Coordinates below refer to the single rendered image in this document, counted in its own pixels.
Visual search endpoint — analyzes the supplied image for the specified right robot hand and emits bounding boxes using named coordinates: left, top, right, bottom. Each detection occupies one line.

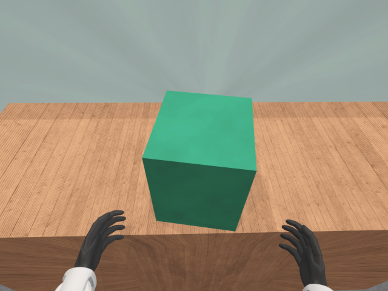
left=279, top=219, right=327, bottom=287

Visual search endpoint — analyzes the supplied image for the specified left robot hand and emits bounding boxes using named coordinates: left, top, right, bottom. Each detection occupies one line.
left=74, top=210, right=126, bottom=271

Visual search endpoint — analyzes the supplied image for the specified pedestal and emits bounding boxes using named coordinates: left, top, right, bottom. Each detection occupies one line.
left=0, top=102, right=388, bottom=291

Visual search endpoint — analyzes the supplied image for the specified carton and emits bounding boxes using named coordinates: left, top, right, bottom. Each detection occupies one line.
left=142, top=90, right=257, bottom=232

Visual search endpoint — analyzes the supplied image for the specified left robot forearm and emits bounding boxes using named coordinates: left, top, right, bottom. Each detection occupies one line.
left=55, top=267, right=96, bottom=291

